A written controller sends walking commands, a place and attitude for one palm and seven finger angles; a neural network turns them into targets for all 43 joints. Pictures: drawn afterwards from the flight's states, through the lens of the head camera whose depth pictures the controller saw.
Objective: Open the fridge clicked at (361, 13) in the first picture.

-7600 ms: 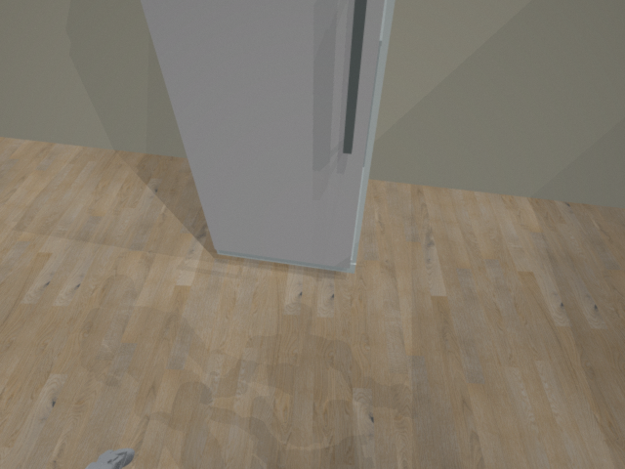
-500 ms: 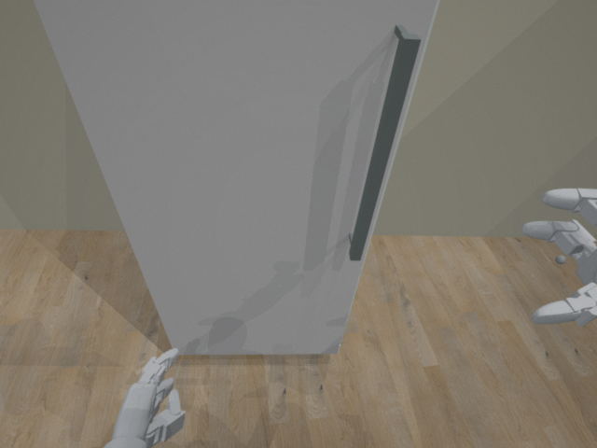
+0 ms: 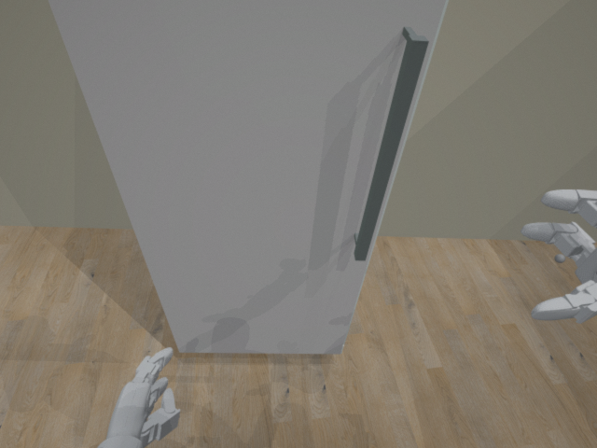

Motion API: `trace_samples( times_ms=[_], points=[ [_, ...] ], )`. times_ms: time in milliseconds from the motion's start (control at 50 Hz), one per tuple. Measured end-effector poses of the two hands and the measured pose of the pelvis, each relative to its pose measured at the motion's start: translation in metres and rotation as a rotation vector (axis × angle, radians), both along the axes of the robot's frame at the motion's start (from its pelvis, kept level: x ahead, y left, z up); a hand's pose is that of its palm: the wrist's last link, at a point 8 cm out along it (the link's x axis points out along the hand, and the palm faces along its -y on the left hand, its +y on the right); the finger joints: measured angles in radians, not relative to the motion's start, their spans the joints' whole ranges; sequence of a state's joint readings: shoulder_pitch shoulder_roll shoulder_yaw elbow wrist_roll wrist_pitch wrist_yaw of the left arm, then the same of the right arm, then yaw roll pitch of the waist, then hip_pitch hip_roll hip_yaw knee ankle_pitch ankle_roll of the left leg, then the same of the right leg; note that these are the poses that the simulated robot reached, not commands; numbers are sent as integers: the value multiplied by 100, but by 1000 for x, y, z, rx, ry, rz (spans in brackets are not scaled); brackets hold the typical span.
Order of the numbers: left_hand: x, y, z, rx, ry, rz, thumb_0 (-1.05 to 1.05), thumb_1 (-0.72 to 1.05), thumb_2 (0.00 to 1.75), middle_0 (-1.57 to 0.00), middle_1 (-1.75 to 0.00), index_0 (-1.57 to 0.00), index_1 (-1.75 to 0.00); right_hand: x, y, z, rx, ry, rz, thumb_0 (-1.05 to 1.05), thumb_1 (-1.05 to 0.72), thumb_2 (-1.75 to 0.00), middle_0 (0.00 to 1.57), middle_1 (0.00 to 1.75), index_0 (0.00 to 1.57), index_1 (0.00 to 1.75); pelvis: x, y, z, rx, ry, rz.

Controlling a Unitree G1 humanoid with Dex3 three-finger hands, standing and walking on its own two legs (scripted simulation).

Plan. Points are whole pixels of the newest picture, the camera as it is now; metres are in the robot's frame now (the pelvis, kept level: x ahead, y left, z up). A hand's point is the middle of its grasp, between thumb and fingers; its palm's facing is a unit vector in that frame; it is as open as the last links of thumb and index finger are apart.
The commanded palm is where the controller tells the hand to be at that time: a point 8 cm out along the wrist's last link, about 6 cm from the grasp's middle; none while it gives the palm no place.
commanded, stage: raise the hand to about handle height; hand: right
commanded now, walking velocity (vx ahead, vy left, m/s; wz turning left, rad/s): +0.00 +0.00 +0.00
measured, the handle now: (379, 166) +0.55 -0.14 +0.11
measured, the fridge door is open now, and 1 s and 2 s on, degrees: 0 0 0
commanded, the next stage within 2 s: move the hooked fingers beside the handle in 0.02 s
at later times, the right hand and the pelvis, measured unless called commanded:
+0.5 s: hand (523, 229) +0.32 -0.26 +0.19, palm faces +0.05 +1.00 -0.05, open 14.0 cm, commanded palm +0.30 -0.31 +0.19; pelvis +0.00 +0.00 +0.00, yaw +0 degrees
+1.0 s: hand (476, 197) +0.38 -0.23 +0.18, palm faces +0.04 +1.00 -0.03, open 14.0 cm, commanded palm +0.36 -0.28 +0.18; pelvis +0.01 +0.00 +0.00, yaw +1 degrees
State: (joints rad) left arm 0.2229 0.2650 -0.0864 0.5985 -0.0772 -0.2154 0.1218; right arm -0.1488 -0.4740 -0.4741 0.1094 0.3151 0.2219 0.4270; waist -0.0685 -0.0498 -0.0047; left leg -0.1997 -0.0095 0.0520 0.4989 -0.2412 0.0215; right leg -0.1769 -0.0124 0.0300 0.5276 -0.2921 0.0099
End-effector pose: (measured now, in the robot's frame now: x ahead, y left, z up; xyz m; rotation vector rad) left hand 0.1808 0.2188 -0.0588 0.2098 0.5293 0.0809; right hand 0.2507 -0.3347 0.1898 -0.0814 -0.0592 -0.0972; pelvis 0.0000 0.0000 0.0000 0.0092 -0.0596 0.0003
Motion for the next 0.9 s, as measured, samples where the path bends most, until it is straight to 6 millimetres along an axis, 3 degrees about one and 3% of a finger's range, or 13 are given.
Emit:
trace_samples(
  times_ms=[240,580,900],
  points=[
    [3,-9,-2,-10,4,-19,1,90,89,-20,-30,-20,-30,4,0,1,8,-3,12,-1,50,-30,30,120,30,120,1,-3,0,1,2,-7],
    [-8,1,-7,5,56,33,1,90,89,-20,-30,-20,-30,61,20,-4,41,28,45,-1,50,-30,30,120,30,120,4,-3,0,-4,31,1],
    [-21,14,-18,15,126,84,1,91,89,-20,-30,-20,-30,97,45,-4,44,32,72,-1,50,-30,30,120,30,120,9,-4,0,-7,56,6]
  ],
)
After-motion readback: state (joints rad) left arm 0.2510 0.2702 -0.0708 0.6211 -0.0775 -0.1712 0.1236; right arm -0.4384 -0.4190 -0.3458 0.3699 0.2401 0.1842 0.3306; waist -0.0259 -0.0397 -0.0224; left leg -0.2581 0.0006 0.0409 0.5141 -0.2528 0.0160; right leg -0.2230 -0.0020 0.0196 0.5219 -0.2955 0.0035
